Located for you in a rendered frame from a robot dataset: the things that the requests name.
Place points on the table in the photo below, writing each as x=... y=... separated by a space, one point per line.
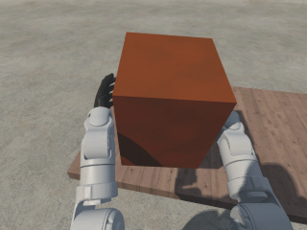
x=275 y=123

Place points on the robot right upper arm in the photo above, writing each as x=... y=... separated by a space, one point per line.
x=258 y=216

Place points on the carton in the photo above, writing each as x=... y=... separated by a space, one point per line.
x=171 y=98

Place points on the robot left hand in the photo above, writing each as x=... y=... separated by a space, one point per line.
x=103 y=96

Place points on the robot left upper arm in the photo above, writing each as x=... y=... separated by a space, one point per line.
x=99 y=219

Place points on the robot right forearm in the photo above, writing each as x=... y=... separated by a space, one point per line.
x=246 y=182

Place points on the robot left forearm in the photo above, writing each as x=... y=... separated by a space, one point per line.
x=97 y=177

